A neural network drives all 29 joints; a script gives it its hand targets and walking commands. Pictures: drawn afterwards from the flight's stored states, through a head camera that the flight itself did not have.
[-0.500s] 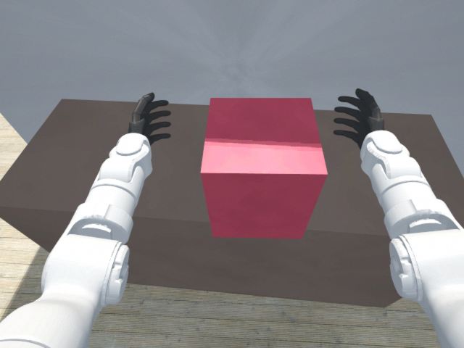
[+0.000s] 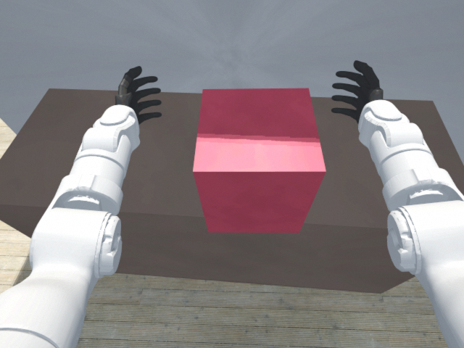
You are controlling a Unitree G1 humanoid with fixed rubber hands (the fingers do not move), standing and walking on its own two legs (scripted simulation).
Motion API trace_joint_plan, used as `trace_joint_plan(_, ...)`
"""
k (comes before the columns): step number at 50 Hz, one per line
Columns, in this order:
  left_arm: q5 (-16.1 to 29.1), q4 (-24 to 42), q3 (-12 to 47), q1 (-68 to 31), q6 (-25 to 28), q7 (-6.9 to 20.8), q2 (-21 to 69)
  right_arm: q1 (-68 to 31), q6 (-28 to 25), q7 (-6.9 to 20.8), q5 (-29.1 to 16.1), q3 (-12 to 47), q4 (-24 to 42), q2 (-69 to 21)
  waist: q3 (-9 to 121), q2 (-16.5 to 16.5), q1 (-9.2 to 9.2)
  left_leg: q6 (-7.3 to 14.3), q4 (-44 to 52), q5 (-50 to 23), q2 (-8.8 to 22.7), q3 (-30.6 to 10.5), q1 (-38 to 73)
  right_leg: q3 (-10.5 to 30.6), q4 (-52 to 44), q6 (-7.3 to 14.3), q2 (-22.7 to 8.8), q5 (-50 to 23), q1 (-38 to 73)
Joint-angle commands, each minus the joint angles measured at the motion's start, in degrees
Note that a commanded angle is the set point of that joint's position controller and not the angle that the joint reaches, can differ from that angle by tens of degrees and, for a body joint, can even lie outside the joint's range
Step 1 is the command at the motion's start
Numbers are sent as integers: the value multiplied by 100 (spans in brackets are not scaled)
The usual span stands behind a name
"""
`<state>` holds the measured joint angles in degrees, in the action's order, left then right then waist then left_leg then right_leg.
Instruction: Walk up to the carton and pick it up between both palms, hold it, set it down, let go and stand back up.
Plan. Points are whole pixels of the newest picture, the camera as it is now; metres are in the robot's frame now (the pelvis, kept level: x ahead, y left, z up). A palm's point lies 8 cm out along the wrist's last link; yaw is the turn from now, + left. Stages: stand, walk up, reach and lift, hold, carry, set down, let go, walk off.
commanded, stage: reach and lift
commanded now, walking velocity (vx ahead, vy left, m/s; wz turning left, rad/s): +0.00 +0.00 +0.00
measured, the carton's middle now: (254, 166) +0.46 -0.05 -0.02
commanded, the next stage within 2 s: none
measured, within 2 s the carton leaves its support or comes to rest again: neither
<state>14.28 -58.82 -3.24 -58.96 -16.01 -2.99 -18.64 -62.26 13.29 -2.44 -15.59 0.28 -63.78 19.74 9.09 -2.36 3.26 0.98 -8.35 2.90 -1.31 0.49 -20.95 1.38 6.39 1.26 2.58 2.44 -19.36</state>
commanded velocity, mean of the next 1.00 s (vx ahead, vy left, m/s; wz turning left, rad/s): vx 0.00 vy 0.00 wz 0.00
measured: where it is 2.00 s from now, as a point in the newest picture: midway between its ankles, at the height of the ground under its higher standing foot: outside the picture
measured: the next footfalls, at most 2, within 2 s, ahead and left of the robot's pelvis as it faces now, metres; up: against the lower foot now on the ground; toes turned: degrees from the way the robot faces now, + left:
none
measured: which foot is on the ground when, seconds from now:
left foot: down 0.00-1.00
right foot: down 0.00-1.00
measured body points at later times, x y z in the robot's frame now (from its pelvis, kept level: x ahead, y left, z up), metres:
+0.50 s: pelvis +0.00 +0.00 -0.01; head +0.10 -0.01 +0.43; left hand +0.48 +0.16 +0.04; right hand +0.46 -0.22 +0.04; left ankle -0.01 +0.10 -0.75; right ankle -0.02 -0.10 -0.75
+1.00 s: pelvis +0.00 +0.01 -0.02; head +0.13 -0.01 +0.41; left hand +0.47 +0.17 +0.00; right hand +0.46 -0.22 +0.02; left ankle -0.01 +0.10 -0.75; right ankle -0.02 -0.10 -0.75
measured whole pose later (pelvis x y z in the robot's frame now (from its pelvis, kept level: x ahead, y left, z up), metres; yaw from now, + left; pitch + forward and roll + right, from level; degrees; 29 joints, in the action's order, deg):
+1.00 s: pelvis +0.00 +0.01 -0.02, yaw -1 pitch +33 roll +0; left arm 17.0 -74.1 -0.4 -51.0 18.0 -1.9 -14.2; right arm -53.8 -13.1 1.0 -19.4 4.7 -69.1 17.5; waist 18.6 -3.8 2.1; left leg 0.7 -13.8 3.1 -1.6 1.1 -43.9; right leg 2.2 11.7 0.6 2.3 2.5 -42.4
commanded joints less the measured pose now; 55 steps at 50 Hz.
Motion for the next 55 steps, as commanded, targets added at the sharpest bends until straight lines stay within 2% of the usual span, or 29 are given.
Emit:
trace_joint_plan(1, -158, 877, -256, -2134, 466, 97, -717, -1872, -402, 25, 92, -157, 958, 654, 3375, 93, 61, -442, -514, -2313, 69, -313, 2026, 88, 388, -515, -134, -2978, 1155)
trace_joint_plan(4, -217, 852, -285, -2197, 829, 87, -678, -1964, -672, 38, 143, -194, 1205, 591, 3629, 157, 12, -406, -430, -2223, 59, -292, 1754, 110, 459, -513, -165, -3069, 1364)
trace_joint_plan(5, -193, 783, -226, -2181, 956, 84, -601, -1919, -767, 45, 174, -230, 1164, 586, 3628, 130, 63, -417, -428, -2169, 62, -305, 1679, 106, 459, -493, -170, -3005, 1341)
trace_joint_plan(10, -140, 358, -156, -2185, 1546, 68, -480, -1678, -1171, 59, 168, -144, 863, 460, 3749, 147, 86, -403, -489, -1959, 84, -297, 1469, 118, 490, -489, -202, -2788, 1093)
trace_joint_plan(14, -161, -239, -151, -2123, 2014, 46, -465, -1530, -1488, 54, 137, -41, 391, 346, 3725, 172, 86, -389, -540, -1781, 79, -311, 1069, 177, 608, -501, -228, -2746, 965)
trace_joint_plan(18, -146, -761, -188, -2048, 2464, 56, -453, -1519, -1838, 27, 71, 38, 252, 280, 3828, 228, 74, -381, -613, -1769, 78, -303, 600, 283, 791, -511, -274, -2930, 974)
trace_joint_plan(24, 36, -1222, 48, -2071, 2940, 38, -452, -1526, -2201, 65, 1, 11, -59, 366, 4085, -20, 146, -526, -930, -1945, 124, -350, 518, 328, 823, -392, -264, -2361, 64)
trace_joint_plan(28, 185, -1086, 168, -2048, 3142, -19, -510, -1525, -2382, 172, -182, 97, -134, 456, 4531, -125, 116, -603, -1204, -2377, 180, -377, 784, 332, 849, -321, -273, -2198, -508)
trace_joint_plan(33, 345, -931, 262, -1819, 3344, -53, -498, -1533, -2645, 312, -334, 188, 64, 574, 5329, -118, 120, -655, -1482, -3048, 218, -413, 908, 337, 1020, -334, -258, -2597, -739)
trace_joint_plan(40, 404, -936, 252, -1414, 3487, 60, -515, -1308, -2800, 373, -519, 426, 59, 549, 5190, 166, 87, -585, -1397, -2972, 167, -378, 343, 378, 1229, -453, -265, -3145, -291)
trace_joint_plan(43, 373, -931, 188, -1347, 3546, 105, -514, -1269, -2834, 362, -505, 451, 96, 519, 5071, 264, 84, -552, -1347, -2880, 150, -371, 193, 402, 1224, -491, -271, -3126, -206)
trace_joint_plan(44, 363, -907, 185, -1313, 3576, 118, -496, -1284, -2860, 353, -478, 434, 195, 499, 5083, 316, 76, -540, -1334, -2873, 149, -379, 154, 395, 1226, -497, -281, -3106, -179)
trace_joint_plan(49, 165, -752, 190, -1349, 3602, 121, -273, -1152, -2826, 341, -286, 298, 198, 282, 4888, 127, 89, -575, -1313, -2802, 150, -405, 369, 416, 951, -442, -294, -2562, -486)
trace_joint_plan(55, -316, -504, 18, -1457, 3572, 48, 150, -1049, -2749, 287, 301, -196, 230, -86, 4614, -58, 128, -574, -1187, -2646, 174, -389, 608, 339, 568, -336, -310, -1850, -808)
